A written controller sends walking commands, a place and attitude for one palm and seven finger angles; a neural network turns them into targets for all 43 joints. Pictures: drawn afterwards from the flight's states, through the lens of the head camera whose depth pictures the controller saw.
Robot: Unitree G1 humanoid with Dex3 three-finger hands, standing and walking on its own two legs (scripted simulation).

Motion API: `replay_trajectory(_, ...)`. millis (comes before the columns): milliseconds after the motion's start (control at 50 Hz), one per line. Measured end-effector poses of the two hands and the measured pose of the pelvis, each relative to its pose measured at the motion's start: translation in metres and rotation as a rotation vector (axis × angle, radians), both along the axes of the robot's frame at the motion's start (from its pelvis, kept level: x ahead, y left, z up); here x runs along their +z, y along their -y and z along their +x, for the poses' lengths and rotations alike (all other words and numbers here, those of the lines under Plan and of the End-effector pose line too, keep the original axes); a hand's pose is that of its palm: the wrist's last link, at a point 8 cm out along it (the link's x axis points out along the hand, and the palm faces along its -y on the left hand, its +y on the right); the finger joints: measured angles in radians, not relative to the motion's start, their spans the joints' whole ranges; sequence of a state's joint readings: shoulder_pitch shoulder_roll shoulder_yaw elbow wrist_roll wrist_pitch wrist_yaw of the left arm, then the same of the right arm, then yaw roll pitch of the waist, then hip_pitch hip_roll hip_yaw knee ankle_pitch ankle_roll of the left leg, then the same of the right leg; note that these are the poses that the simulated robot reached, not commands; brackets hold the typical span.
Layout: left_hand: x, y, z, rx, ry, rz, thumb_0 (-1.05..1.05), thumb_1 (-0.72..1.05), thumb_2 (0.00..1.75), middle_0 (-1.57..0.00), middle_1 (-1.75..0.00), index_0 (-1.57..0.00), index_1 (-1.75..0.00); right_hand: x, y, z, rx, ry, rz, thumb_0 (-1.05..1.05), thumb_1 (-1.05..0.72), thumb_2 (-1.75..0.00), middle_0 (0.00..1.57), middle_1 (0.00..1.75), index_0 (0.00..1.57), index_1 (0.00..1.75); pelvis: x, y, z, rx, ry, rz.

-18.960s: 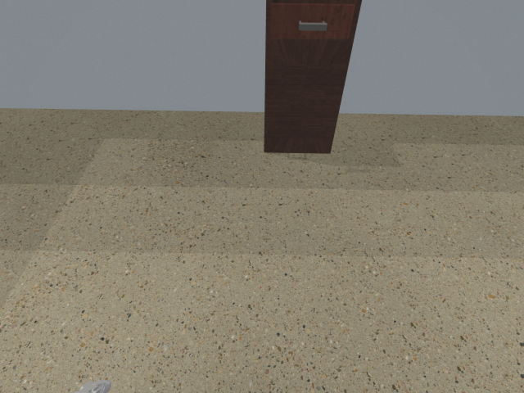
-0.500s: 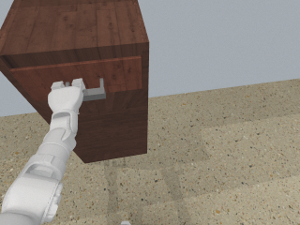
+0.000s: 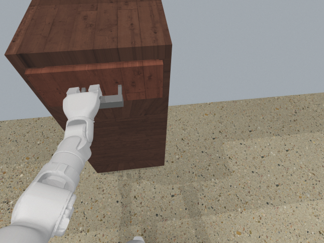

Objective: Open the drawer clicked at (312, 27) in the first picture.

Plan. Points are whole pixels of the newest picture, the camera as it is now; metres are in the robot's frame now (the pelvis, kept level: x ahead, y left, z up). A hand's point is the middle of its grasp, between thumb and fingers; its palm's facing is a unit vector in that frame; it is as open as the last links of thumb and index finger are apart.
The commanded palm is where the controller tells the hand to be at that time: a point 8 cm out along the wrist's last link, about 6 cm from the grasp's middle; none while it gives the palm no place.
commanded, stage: pull the drawer open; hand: left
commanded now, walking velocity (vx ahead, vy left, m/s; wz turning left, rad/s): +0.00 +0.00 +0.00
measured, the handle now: (101, 96) +0.50 +0.18 +0.03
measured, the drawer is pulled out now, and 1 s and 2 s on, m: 0.02 0.11 0.22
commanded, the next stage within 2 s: none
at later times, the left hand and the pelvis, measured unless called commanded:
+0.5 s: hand (87, 132) +0.40 +0.21 +0.01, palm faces +0.00 -0.04 -1.00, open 5.9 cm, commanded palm +0.38 +0.18 +0.06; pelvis +0.01 +0.00 +0.01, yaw +0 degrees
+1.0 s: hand (86, 148) +0.35 +0.20 +0.01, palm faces +0.00 -0.10 -1.00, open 5.8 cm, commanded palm +0.32 +0.17 +0.06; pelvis +0.01 +0.00 +0.01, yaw -1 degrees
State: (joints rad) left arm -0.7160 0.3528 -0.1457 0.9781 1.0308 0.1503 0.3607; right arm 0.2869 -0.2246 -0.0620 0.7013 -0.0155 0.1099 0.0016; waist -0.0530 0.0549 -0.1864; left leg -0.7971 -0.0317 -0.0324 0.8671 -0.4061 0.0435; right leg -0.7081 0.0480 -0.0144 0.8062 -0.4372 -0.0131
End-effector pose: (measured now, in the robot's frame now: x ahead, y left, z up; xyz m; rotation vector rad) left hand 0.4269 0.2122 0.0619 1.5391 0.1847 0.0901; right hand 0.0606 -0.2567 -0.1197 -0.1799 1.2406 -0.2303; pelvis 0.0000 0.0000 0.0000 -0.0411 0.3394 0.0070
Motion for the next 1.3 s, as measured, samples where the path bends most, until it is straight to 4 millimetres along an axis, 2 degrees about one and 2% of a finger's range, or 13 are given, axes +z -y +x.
replay_trajectory(140, 0.000, 0.000, -0.003, -0.002, 0.002, -0.001, 0.00, 0.70, 0.79, -0.34, -1.34, -0.33, -1.35, 0.000, 0.005, -0.031, -0.045, -0.058, 0.001, 0.00, -0.90, -0.90, 0.20, 0.30, 0.20, 0.30, 0.001, 0.002, -0.001, -0.015, 0.001, 0.002)
replay_trajectory(240, -0.001, 0.001, -0.016, -0.004, 0.009, -0.015, 0.01, 0.71, 0.78, -0.33, -1.35, -0.33, -1.35, 0.002, 0.005, -0.037, -0.072, -0.069, 0.019, 0.00, -0.90, -0.90, 0.20, 0.30, 0.20, 0.30, 0.005, 0.001, 0.005, -0.031, 0.013, 0.004)
replay_trajectory(320, -0.001, 0.002, -0.034, -0.010, 0.022, -0.036, 0.01, 0.71, 0.78, -0.33, -1.36, -0.35, -1.35, 0.005, 0.002, -0.023, -0.068, -0.033, 0.034, 0.00, -0.90, -0.90, 0.20, 0.30, 0.20, 0.30, 0.008, 0.000, 0.012, -0.037, 0.030, 0.006)
replay_trajectory(400, -0.002, 0.004, -0.050, -0.014, 0.046, -0.034, 0.01, 0.70, 0.80, -0.34, -1.36, -0.35, -1.35, 0.007, 0.000, 0.005, -0.023, 0.025, 0.032, 0.00, -0.90, -0.90, 0.20, 0.30, 0.20, 0.30, 0.010, 0.000, 0.014, -0.020, 0.052, 0.007)
replay_trajectory(500, -0.003, 0.005, -0.051, -0.011, 0.055, -0.012, 0.00, 0.69, 0.82, -0.35, -1.36, -0.36, -1.35, 0.009, -0.002, 0.041, 0.042, 0.095, 0.020, 0.00, -0.90, -0.90, 0.20, 0.30, 0.20, 0.30, 0.008, 0.001, 0.007, 0.001, 0.057, 0.009)
replay_trajectory(580, -0.002, 0.006, -0.050, 0.006, 0.040, -0.004, 0.00, 0.69, 0.81, -0.36, -1.35, -0.36, -1.35, 0.011, -0.005, 0.060, 0.064, 0.151, 0.023, 0.00, -0.90, -0.90, 0.20, 0.30, 0.20, 0.30, 0.007, 0.002, 0.003, 0.005, 0.057, 0.011)
replay_trajectory(660, -0.001, 0.006, -0.050, 0.013, 0.024, -0.004, 0.01, 0.69, 0.79, -0.36, -1.35, -0.36, -1.35, 0.012, -0.006, 0.064, 0.072, 0.172, 0.025, 0.00, -0.90, -0.90, 0.20, 0.30, 0.20, 0.30, 0.007, 0.005, 0.000, 0.005, 0.060, 0.014)
replay_trajectory(780, 0.000, 0.006, -0.054, 0.010, 0.016, -0.025, 0.02, 0.70, 0.77, -0.34, -1.35, -0.36, -1.35, 0.013, -0.003, 0.050, 0.041, 0.158, 0.034, 0.00, -0.90, -0.90, 0.20, 0.30, 0.20, 0.30, 0.008, 0.007, 0.000, -0.010, 0.064, 0.015)
replay_trajectory(880, -0.001, 0.007, -0.069, 0.003, 0.029, -0.043, 0.02, 0.71, 0.76, -0.33, -1.36, -0.36, -1.35, 0.013, 0.000, 0.036, 0.014, 0.130, 0.045, 0.00, -0.90, -0.90, 0.20, 0.30, 0.20, 0.30, 0.010, 0.006, 0.006, -0.024, 0.073, 0.016)
replay_trajectory(940, -0.001, 0.008, -0.083, -0.001, 0.041, -0.054, 0.02, 0.71, 0.77, -0.32, -1.37, -0.37, -1.35, 0.013, 0.001, 0.034, 0.010, 0.124, 0.051, 0.00, -0.90, -0.90, 0.20, 0.30, 0.20, 0.30, 0.011, 0.005, 0.009, -0.028, 0.080, 0.016)
replay_trajectory(1080, -0.004, 0.012, -0.117, 0.006, 0.079, -0.065, 0.02, 0.71, 0.79, -0.32, -1.38, -0.37, -1.35, 0.014, -0.004, 0.058, 0.062, 0.163, 0.056, 0.01, -0.90, -0.90, 0.20, 0.30, 0.20, 0.30, 0.011, 0.002, 0.012, -0.010, 0.102, 0.017)
replay_trajectory(1220, -0.004, 0.015, -0.118, 0.028, 0.079, -0.032, 0.01, 0.70, 0.81, -0.33, -1.37, -0.37, -1.35, 0.016, -0.016, 0.092, 0.126, 0.234, 0.065, 0.01, -0.91, -0.90, 0.20, 0.30, 0.20, 0.30, 0.009, 0.005, 0.002, 0.006, 0.113, 0.021)
replay_trajectory(1300, -0.002, 0.015, -0.117, 0.038, 0.058, -0.030, 0.02, 0.70, 0.80, -0.34, -1.36, -0.37, -1.35, 0.021, -0.021, 0.102, 0.137, 0.279, 0.074, 0.00, -0.90, -0.90, 0.20, 0.30, 0.20, 0.30, 0.009, 0.008, -0.002, 0.008, 0.123, 0.025)
